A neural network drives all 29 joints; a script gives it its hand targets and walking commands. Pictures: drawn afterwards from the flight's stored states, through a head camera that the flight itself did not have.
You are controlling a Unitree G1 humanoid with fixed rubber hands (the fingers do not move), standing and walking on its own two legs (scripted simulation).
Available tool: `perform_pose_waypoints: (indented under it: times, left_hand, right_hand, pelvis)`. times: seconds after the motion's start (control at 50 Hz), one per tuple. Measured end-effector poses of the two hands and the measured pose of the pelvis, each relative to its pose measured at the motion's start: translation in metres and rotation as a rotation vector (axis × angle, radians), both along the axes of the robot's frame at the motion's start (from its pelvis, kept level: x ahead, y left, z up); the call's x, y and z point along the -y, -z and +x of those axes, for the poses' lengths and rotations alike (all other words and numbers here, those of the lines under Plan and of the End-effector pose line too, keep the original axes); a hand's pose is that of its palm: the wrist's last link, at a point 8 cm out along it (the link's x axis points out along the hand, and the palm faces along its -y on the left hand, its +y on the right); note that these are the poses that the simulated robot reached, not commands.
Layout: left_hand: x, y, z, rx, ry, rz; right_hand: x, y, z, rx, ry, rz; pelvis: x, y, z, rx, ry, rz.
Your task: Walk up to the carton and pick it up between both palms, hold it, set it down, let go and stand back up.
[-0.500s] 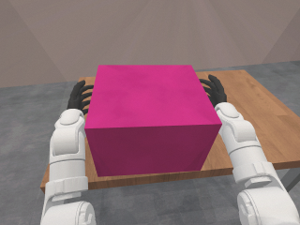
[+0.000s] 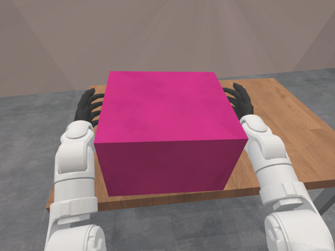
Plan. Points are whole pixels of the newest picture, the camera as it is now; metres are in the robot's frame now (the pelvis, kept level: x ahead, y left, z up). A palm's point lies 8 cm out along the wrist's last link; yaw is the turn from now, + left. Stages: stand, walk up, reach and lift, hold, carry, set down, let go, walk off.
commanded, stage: hold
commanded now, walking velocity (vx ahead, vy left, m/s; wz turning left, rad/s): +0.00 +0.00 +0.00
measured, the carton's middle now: (165, 129) +0.37 +0.00 +0.15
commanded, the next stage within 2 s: none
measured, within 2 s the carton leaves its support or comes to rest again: neither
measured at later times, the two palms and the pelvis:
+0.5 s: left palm (86, 123) +0.36 +0.18 +0.19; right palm (243, 116) +0.36 -0.18 +0.19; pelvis +0.00 +0.00 +0.00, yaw +0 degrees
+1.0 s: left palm (79, 129) +0.34 +0.19 +0.19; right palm (240, 118) +0.35 -0.17 +0.19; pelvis -0.01 +0.00 +0.00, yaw +0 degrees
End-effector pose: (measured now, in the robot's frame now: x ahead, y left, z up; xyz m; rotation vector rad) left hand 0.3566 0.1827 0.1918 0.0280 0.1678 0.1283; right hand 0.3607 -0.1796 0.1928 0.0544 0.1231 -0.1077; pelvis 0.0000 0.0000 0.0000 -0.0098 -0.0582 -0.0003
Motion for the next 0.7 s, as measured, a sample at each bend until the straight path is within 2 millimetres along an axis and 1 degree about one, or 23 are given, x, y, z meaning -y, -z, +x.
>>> perform_pose_waypoints:
  times: [0.7]
  left_hand:
    - [0.0016,0.0020,-0.0002,-0.003,0.000,-0.008]
  right_hand:
    - [0.0015,-0.0001,-0.0002,-0.003,0.001,-0.002]
  pelvis:
    - [0.0014,-0.0001,0.0007,0.005,0.001,0.001]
